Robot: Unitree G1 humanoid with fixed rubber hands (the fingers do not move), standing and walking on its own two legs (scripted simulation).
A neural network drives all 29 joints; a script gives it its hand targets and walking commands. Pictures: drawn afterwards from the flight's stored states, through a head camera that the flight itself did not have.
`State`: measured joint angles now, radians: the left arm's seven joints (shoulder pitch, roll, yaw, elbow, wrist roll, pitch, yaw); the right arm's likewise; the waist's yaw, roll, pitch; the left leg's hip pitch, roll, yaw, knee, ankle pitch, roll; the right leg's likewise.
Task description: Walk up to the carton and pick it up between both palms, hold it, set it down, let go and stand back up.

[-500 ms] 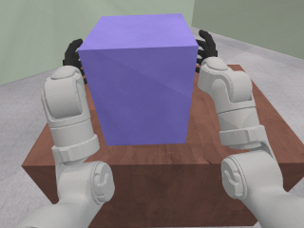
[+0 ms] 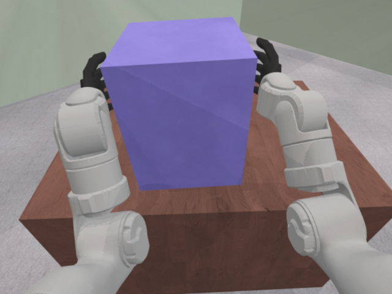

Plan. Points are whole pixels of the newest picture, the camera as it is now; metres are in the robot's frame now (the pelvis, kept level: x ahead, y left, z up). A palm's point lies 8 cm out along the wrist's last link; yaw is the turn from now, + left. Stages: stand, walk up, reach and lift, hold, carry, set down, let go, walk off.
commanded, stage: hold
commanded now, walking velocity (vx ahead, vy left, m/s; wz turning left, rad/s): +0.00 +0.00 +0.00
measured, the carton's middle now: (185, 104) +0.39 +0.03 +0.23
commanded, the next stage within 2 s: none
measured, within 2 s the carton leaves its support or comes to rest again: neither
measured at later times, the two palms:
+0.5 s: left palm (101, 87) +0.34 +0.16 +0.30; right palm (279, 74) +0.36 -0.13 +0.30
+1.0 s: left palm (123, 112) +0.35 +0.14 +0.25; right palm (285, 103) +0.36 -0.15 +0.25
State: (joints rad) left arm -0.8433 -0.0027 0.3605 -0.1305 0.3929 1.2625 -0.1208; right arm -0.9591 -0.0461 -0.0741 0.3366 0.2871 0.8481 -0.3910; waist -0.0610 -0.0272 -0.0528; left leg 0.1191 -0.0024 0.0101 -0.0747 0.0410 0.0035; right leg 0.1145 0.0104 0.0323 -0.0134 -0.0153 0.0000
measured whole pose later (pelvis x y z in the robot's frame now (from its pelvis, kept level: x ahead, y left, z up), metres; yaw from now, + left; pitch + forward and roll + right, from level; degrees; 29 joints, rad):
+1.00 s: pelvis -0.01 -0.03 +0.00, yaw +5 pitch -6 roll -1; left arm -0.75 -0.03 0.29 0.00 0.35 0.93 -0.07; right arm -0.80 -0.06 -0.05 0.41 0.29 0.53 -0.36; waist -0.15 -0.09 -0.02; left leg -0.04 0.02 -0.08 0.25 -0.10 -0.03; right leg 0.05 0.04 -0.07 0.18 -0.12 -0.04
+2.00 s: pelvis +0.00 -0.02 +0.00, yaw +5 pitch -7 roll -1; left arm -0.77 -0.04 0.29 0.02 0.37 0.94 -0.05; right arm -0.85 -0.08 -0.06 0.45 0.31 0.56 -0.35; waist -0.15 -0.08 -0.03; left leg -0.03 0.01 -0.06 0.26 -0.12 -0.02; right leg 0.07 0.03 -0.07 0.16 -0.12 -0.02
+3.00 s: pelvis -0.01 +0.00 +0.00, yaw +2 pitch -5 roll +0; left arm -0.83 0.01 0.33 0.01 0.32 1.17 -0.08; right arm -0.91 -0.01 -0.13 0.38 0.24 0.82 -0.39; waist -0.05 -0.04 -0.06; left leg 0.07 0.00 -0.01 -0.01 0.03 0.00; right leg 0.11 0.01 -0.02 0.00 -0.02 0.00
